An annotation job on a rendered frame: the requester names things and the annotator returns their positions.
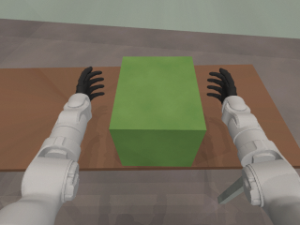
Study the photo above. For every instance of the left robot forearm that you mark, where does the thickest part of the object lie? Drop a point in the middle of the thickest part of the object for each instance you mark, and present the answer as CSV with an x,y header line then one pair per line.
x,y
67,133

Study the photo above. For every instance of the right robot forearm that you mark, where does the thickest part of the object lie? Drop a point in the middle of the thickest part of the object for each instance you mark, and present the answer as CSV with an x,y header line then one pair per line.
x,y
247,135

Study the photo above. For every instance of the robot right hand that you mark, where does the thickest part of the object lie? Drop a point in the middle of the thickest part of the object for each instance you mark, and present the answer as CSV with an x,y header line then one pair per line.
x,y
227,88

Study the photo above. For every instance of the carton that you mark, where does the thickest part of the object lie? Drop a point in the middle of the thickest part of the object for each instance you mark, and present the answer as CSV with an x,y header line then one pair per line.
x,y
157,115

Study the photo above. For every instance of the table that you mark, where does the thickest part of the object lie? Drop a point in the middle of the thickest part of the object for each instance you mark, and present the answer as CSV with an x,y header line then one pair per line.
x,y
31,99

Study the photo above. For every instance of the robot left hand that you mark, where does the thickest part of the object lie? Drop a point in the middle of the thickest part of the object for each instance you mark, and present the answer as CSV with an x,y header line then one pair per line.
x,y
84,83

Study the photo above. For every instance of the left robot upper arm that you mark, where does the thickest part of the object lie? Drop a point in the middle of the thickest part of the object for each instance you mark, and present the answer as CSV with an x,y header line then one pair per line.
x,y
49,183

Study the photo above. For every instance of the right robot upper arm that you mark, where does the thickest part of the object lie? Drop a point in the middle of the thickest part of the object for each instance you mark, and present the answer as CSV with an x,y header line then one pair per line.
x,y
273,186

